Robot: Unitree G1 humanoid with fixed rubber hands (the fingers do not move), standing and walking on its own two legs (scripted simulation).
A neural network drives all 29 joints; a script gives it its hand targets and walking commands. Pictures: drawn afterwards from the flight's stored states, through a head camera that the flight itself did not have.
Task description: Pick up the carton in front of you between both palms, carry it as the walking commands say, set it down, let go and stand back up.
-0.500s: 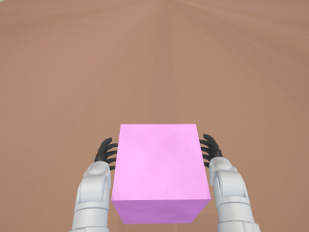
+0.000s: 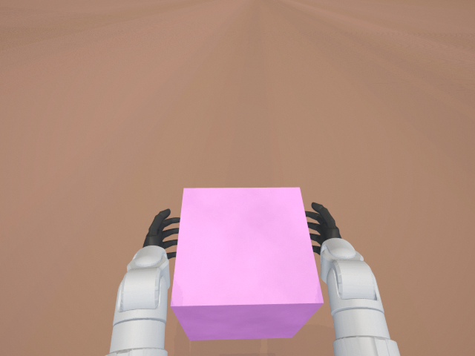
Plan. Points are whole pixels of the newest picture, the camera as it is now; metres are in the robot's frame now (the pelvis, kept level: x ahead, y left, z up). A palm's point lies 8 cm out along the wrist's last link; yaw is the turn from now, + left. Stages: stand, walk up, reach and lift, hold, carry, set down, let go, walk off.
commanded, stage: carry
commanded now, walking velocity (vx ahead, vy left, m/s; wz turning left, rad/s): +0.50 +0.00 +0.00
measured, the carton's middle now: (241, 268) +0.29 +0.00 -0.04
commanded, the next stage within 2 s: none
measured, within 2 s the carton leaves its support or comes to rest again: neither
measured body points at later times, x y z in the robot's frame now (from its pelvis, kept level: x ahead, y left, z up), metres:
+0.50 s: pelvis +0.22 -0.05 +0.01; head +0.24 -0.07 +0.46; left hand +0.50 +0.12 +0.02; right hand +0.52 -0.18 +0.01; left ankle +0.12 +0.07 -0.67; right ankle +0.27 -0.14 -0.73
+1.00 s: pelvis +0.36 -0.02 +0.00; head +0.35 -0.02 +0.45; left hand +0.65 +0.14 +0.03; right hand +0.67 -0.16 +0.03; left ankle +0.36 +0.08 -0.73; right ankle +0.27 -0.14 -0.73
